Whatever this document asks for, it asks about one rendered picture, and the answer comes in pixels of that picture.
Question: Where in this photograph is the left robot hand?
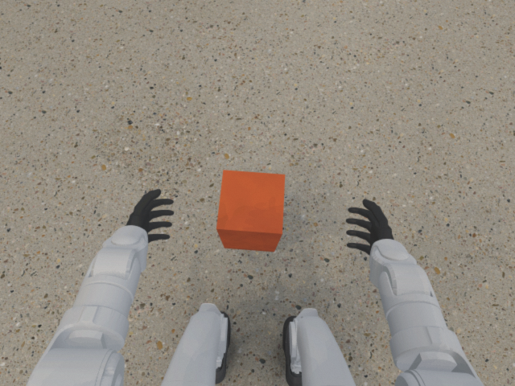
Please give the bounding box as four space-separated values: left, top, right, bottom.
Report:
126 189 174 244

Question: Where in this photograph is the robot right forearm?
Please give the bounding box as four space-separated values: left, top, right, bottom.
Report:
369 239 484 386

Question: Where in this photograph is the right robot upper arm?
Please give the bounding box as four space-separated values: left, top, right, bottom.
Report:
394 369 482 386

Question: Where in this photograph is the right robot hand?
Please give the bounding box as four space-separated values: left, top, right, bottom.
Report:
346 199 394 255

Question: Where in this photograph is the robot left forearm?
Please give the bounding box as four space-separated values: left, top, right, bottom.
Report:
26 225 148 386

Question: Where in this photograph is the right robot foot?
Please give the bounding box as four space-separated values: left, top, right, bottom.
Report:
282 316 303 386

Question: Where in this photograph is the robot right thigh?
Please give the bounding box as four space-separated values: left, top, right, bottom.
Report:
289 316 356 386

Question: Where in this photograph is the left robot upper arm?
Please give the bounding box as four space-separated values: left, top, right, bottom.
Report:
30 348 125 386

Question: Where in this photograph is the carton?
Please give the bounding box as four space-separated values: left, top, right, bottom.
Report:
216 170 285 252

